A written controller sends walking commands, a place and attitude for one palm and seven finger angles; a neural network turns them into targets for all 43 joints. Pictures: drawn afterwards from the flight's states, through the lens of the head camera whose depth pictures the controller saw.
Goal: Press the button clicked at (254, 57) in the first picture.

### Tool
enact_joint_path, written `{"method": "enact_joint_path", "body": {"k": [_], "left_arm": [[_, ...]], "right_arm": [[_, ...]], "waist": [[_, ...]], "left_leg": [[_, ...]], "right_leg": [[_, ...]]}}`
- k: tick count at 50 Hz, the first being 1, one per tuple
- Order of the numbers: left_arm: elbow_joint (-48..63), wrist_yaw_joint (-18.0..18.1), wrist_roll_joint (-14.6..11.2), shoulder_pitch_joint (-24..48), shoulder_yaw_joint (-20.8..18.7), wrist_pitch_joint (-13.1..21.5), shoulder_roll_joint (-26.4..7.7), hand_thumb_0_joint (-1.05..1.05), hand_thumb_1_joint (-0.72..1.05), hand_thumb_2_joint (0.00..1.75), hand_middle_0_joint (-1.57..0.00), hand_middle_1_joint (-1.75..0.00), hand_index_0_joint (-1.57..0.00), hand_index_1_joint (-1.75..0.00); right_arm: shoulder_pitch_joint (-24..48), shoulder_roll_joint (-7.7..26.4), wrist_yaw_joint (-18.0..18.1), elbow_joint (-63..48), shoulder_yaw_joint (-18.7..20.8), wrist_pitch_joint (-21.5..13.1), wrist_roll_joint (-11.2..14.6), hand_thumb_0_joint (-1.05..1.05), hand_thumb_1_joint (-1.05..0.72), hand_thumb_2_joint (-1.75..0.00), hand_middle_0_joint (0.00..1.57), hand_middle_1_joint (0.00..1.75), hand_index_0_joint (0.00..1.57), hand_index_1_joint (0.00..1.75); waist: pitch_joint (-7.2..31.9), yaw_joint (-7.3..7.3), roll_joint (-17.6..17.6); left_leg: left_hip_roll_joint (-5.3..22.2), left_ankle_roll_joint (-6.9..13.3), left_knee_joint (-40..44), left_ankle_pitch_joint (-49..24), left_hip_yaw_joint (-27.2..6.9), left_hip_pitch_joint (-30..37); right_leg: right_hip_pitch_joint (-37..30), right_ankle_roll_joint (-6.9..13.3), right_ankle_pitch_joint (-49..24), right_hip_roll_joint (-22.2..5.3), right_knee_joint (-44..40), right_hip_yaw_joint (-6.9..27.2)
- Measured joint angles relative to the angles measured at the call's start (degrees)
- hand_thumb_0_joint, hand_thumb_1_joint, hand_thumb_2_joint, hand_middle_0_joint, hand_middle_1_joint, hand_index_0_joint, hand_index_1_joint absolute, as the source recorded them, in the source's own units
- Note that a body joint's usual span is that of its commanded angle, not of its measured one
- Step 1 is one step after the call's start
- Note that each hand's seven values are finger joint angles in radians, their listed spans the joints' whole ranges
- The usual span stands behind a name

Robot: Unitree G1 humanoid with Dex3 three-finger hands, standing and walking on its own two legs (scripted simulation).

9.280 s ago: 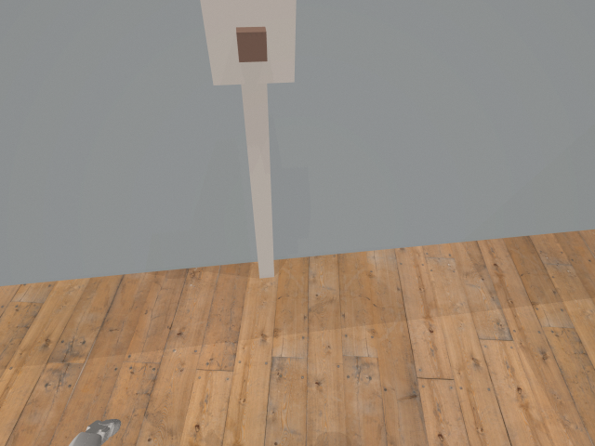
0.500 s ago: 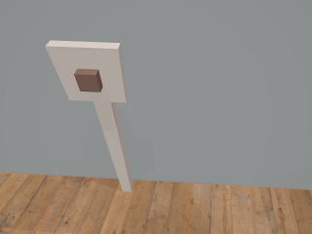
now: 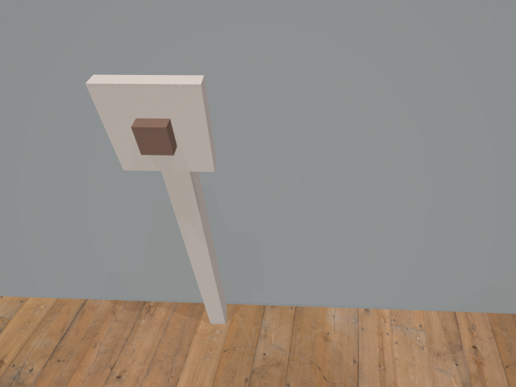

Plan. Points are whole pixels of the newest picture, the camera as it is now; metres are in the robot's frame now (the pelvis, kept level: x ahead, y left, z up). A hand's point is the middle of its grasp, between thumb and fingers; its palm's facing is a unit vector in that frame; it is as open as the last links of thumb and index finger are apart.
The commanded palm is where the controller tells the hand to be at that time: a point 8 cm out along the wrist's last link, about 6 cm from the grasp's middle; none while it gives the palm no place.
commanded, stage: look again from close up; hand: left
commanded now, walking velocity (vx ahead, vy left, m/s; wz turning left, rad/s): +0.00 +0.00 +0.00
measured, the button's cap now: (155, 135) +0.47 +0.20 +0.16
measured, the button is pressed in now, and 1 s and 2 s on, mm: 0 0 0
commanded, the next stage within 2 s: raise the hand and make a fist in 0.16 s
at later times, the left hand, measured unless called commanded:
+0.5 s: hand (143, 323) +0.21 +0.19 +0.02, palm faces +0.18 -0.98 -0.08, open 6.6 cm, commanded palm +0.11 +0.24 -0.03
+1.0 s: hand (150, 350) +0.17 +0.16 +0.03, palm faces -0.13 -0.99 -0.07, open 3.4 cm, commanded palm +0.13 +0.24 +0.04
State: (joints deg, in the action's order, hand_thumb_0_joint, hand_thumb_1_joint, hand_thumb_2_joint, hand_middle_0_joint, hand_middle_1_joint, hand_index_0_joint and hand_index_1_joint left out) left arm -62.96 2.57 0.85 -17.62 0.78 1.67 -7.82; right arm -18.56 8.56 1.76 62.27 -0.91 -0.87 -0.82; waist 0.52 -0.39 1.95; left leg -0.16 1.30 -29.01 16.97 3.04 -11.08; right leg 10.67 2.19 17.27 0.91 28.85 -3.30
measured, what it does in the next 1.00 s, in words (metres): stands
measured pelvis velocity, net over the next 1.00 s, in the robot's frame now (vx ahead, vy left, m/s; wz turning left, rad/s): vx -0.03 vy -0.01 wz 0.03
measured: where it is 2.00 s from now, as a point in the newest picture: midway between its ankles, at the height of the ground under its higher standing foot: outside the picture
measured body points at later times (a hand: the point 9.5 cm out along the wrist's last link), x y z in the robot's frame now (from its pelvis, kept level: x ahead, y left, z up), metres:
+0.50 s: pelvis -0.01 +0.01 -0.01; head -0.01 -0.01 +0.43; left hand +0.19 +0.24 +0.03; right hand +0.12 -0.25 -0.11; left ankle -0.01 +0.10 -0.74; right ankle -0.02 -0.09 -0.74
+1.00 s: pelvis -0.03 -0.01 -0.05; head -0.01 -0.02 +0.40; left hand +0.17 +0.21 +0.03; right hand +0.15 -0.20 -0.13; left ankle -0.01 +0.10 -0.74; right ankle -0.02 -0.09 -0.74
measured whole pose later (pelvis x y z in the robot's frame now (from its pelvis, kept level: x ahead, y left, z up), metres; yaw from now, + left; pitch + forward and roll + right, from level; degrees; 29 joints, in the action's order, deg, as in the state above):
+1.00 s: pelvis -0.03 -0.01 -0.05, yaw +2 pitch +7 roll -1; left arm 6.4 -18.9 -15.2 -22.5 -6.0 14.0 -15.0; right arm -13.5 10.3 3.0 31.1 -4.0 -10.0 2.9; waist 5.6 0.0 2.9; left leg 1.1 0.7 -54.3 25.1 0.0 -36.3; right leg 33.9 3.0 25.2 0.9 51.7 -6.7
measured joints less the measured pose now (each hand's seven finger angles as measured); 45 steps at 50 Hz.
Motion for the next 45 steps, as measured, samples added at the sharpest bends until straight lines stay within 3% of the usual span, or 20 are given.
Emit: {"method": "enact_joint_path", "body": {"k": [14, 15, 16, 19, 22, 25, 29, 31, 33, 36, 38, 42, 45], "left_arm": [[0.19, 0.06, 0.05, 1.15, 0.15, -0.38, -0.50, 0.00, 0.92, 0.89, -0.20, -0.30, -0.19, -0.30], [9.21, 0.49, -2.15, -1.96, -0.67, -4.26, -0.62, 0.01, 0.93, 0.89, -0.20, -0.30, -0.20, -0.30], [20.34, 1.00, -3.72, -5.75, -1.59, -5.93, -1.14, 0.02, 0.94, 0.89, -0.20, -0.31, -0.20, -0.30], [42.92, 4.64, -6.99, -11.06, -1.48, -2.23, -2.45, 0.03, 0.95, 0.89, -0.23, -0.33, -0.22, -0.32], [54.72, 4.19, -8.73, -8.46, -2.05, 2.40, -1.91, 0.03, 0.95, 0.89, -0.26, -0.37, -0.26, -0.37], [58.12, -0.72, -10.46, -4.44, -4.05, 11.92, -1.20, 0.02, 0.94, 0.89, -0.32, -0.44, -0.31, -0.43], [58.57, -12.95, -13.35, -5.27, -5.48, 23.53, -0.35, 0.00, 0.92, 0.89, -0.41, -0.54, -0.41, -0.53], [59.09, -17.16, -13.20, -8.54, -5.63, 24.76, -0.71, 0.00, 0.92, 0.89, -0.46, -0.59, -0.46, -0.59], [60.40, -18.39, -12.91, -12.57, -5.75, 23.26, -1.68, 0.00, 0.91, 0.89, -0.52, -0.65, -0.51, -0.64], [63.24, -16.07, -13.02, -17.61, -6.70, 21.53, -2.90, 0.01, 0.90, 0.89, -0.60, -0.74, -0.60, -0.73], [66.24, -13.80, -13.47, -19.10, -7.80, 22.55, -3.52, 0.01, 0.90, 0.89, -0.66, -0.80, -0.65, -0.79], [71.01, -13.63, -15.13, -15.35, -8.51, 27.62, -3.78, 0.02, 0.90, 0.90, -0.76, -0.92, -0.76, -0.91], [71.64, -17.60, -15.43, -8.73, -7.06, 26.32, -4.57, 0.01, 0.90, 0.90, -0.84, -1.01, -0.84, -1.00]], "right_arm": [[-0.24, -0.77, -0.37, 1.79, -0.74, -0.12, 0.27, 0.01, -0.91, -0.90, 0.20, 0.30, 0.19, 0.30], [-0.80, -0.52, -0.33, -0.49, -0.80, -0.56, 1.02, 0.01, -0.91, -0.90, 0.20, 0.30, 0.20, 0.30], [-1.83, -0.24, 0.47, -2.95, -0.99, -3.02, 1.44, 0.01, -0.91, -0.90, 0.20, 0.30, 0.20, 0.30], [-3.16, 2.27, 2.26, -7.24, 0.10, -10.45, 2.63, 0.02, -0.92, -0.90, 0.20, 0.30, 0.20, 0.30], [-0.60, 5.67, 2.30, -12.54, 1.58, -13.65, 2.68, 0.03, -0.92, -0.90, 0.20, 0.30, 0.20, 0.30], [4.09, 6.96, 1.39, -18.11, 2.88, -14.45, 1.95, 0.02, -0.92, -0.90, 0.20, 0.30, 0.20, 0.30], [9.03, 6.39, -1.27, -26.00, 4.29, -13.80, 1.73, 0.02, -0.91, -0.90, 0.20, 0.30, 0.19, 0.30], [10.28, 6.52, -1.87, -29.90, 4.65, -13.01, 1.85, 0.02, -0.91, -0.90, 0.20, 0.30, 0.19, 0.30], [10.93, 6.89, -1.85, -33.22, 4.90, -11.96, 1.91, 0.02, -0.91, -0.90, 0.19, 0.30, 0.19, 0.30], [11.01, 7.14, -1.32, -36.33, 4.93, -11.00, 1.82, 0.01, -0.91, -0.90, 0.19, 0.30, 0.19, 0.30], [10.57, 6.87, -0.77, -36.94, 4.26, -10.89, 1.57, 0.01, -0.91, -0.90, 0.19, 0.30, 0.19, 0.30], [9.94, 5.77, -0.15, -35.01, 1.27, -11.63, 1.69, 0.01, -0.91, -0.90, 0.19, 0.30, 0.19, 0.30], [9.12, 4.30, 0.21, -32.92, -1.32, -11.52, 2.43, 0.01, -0.91, -0.90, 0.20, 0.30, 0.20, 0.30]], "waist": [[-1.61, 0.15, -1.05], [-1.86, 0.06, -1.14], [-1.96, 0.46, -1.57], [0.23, 0.45, -1.26], [2.25, -1.20, 0.81], [5.19, -1.85, 0.59], [6.78, -1.33, -2.84], [6.74, -0.61, -4.23], [6.50, 0.43, -4.81], [6.23, 2.02, -4.12], [6.26, 3.02, -3.37], [5.87, 3.80, -1.26], [5.07, 3.15, 0.24]], "left_leg": [[-0.59, 0.63, 1.23, -0.62, 0.47, 0.08], [-0.42, 0.63, 0.49, -0.26, 0.48, -0.51], [-0.57, 0.67, 0.54, -0.18, 0.79, -0.49], [-1.66, 0.81, 0.12, -0.17, 0.49, -1.50], [-2.18, 1.33, -3.33, 0.80, -0.70, -4.81], [-1.86, 1.26, -8.60, 2.59, -0.13, -11.05], [-0.70, 0.60, -16.38, 5.74, 0.82, -18.37], [-0.24, 0.35, -19.70, 7.19, 0.69, -20.84], [0.12, 0.10, -22.46, 8.37, 0.14, -22.74], [0.47, -0.18, -25.64, 9.55, -1.52, -25.00], [0.60, -0.33, -27.35, 10.00, -2.78, -26.48], [0.77, -0.60, -30.17, 10.43, -4.94, -29.00], [0.95, -0.84, -30.48, 10.06, -5.45, -29.35]], "right_leg": [[0.05, -0.83, -0.52, -0.55, -1.03, 0.48], [0.46, -0.87, -0.57, -0.42, -0.80, 0.48], [0.88, -0.85, -0.40, -0.58, -0.18, 0.79], [2.40, -1.14, 0.91, -1.74, 2.07, 0.48], [4.72, -1.49, 2.00, -2.42, 4.54, -0.80], [11.26, -1.35, 3.65, -2.40, 9.99, -0.35], [19.14, -0.48, 6.57, -1.63, 18.05, 0.50], [21.52, -0.07, 7.91, -1.33, 21.16, 0.33], [23.03, 0.27, 9.00, -1.08, 23.41, -0.24], [24.12, 0.64, 9.97, -0.82, 25.18, -1.92], [24.75, 0.82, 10.32, -0.70, 25.92, -3.18], [25.82, 1.14, 10.57, -0.48, 27.06, -5.33], [25.83, 1.28, 10.04, -0.26, 26.80, -5.82]]}}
